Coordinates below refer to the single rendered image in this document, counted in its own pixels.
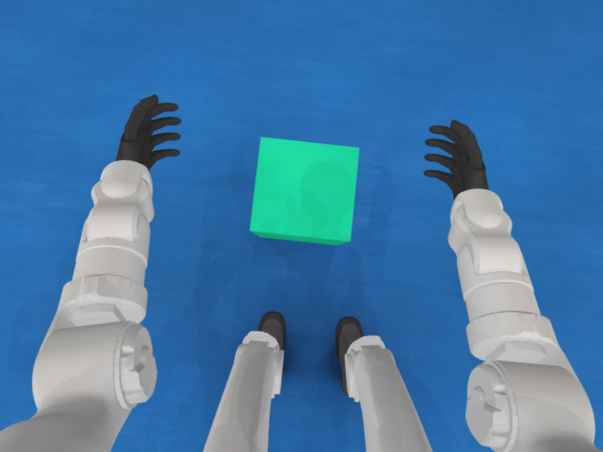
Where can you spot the robot left shin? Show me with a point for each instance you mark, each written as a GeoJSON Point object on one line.
{"type": "Point", "coordinates": [257, 336]}

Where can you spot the right robot upper arm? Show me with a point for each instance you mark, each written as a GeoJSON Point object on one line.
{"type": "Point", "coordinates": [528, 407]}

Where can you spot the right robot hand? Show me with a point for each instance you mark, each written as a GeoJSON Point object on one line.
{"type": "Point", "coordinates": [467, 168]}

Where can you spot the robot left thigh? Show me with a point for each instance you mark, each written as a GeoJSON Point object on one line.
{"type": "Point", "coordinates": [241, 423]}

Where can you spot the left robot forearm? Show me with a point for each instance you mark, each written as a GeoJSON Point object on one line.
{"type": "Point", "coordinates": [108, 278]}

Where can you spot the right robot forearm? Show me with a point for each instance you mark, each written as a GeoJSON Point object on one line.
{"type": "Point", "coordinates": [505, 323]}

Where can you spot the left robot hand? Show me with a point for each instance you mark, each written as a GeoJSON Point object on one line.
{"type": "Point", "coordinates": [137, 141]}

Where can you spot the carton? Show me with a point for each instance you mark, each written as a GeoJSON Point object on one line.
{"type": "Point", "coordinates": [304, 191]}

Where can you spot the left robot upper arm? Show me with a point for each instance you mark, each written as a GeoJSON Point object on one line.
{"type": "Point", "coordinates": [88, 380]}

